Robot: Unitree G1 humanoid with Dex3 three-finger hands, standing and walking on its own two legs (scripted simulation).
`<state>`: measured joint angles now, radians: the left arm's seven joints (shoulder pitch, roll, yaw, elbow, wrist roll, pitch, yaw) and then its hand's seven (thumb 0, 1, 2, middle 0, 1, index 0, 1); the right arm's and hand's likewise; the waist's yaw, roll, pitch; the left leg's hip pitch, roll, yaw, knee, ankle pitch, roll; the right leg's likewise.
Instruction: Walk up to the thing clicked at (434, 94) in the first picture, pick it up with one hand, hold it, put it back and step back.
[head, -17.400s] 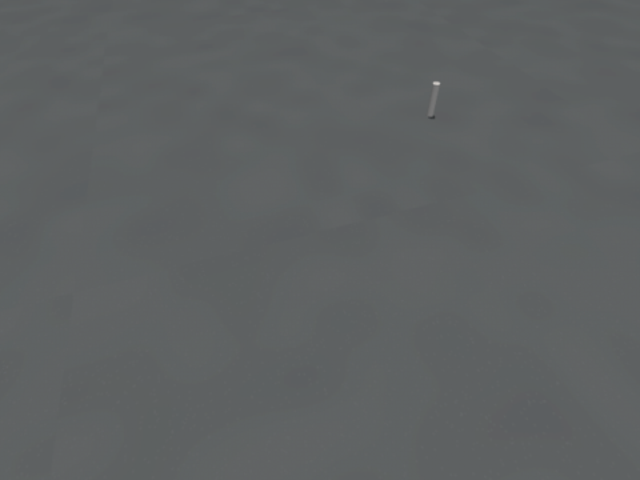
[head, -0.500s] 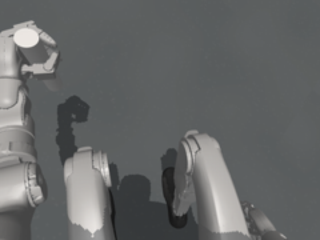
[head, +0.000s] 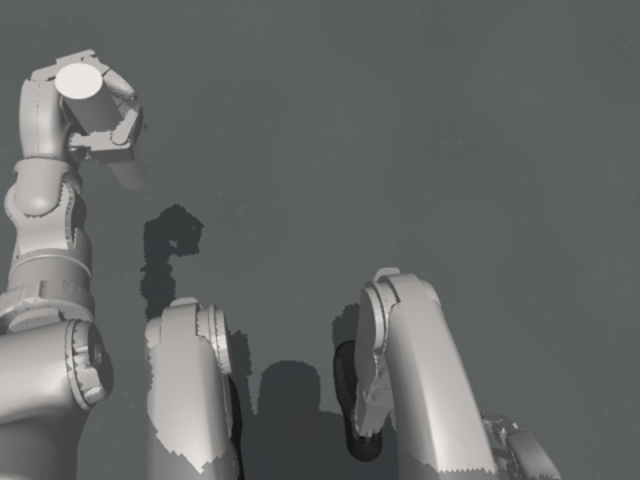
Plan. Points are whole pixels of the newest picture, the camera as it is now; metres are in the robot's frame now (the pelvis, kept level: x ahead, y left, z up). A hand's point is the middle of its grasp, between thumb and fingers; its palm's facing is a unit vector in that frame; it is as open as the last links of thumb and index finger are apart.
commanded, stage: settle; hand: left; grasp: from the side
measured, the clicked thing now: (112, 138) +0.52 +0.22 -0.06
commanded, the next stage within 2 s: lift in 0.26 s
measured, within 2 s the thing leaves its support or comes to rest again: neither
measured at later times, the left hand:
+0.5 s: hand (117, 108) +0.52 +0.20 +0.00, palm faces +0.00 -1.00 -0.05, open 5.2 cm
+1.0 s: hand (61, 91) +0.47 +0.20 +0.09, palm faces -0.03 -1.00 -0.05, open 5.2 cm
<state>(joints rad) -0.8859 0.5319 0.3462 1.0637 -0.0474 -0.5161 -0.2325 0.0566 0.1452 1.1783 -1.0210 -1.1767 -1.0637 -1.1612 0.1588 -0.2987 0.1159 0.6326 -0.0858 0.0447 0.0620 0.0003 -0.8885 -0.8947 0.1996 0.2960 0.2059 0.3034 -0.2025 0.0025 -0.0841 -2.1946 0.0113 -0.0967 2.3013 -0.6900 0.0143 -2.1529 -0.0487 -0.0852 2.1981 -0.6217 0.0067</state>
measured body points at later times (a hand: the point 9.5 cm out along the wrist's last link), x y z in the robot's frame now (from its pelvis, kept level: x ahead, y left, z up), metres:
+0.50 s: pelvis +0.00 +0.00 +0.01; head +0.22 +0.05 +0.40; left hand +0.51 +0.25 +0.00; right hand +0.09 -0.27 -0.10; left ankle +0.08 +0.12 -0.33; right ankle +0.11 -0.12 -0.33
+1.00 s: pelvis +0.01 +0.00 +0.09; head +0.20 +0.04 +0.50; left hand +0.47 +0.26 +0.10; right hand +0.13 -0.26 -0.03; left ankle +0.08 +0.12 -0.33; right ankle +0.11 -0.12 -0.33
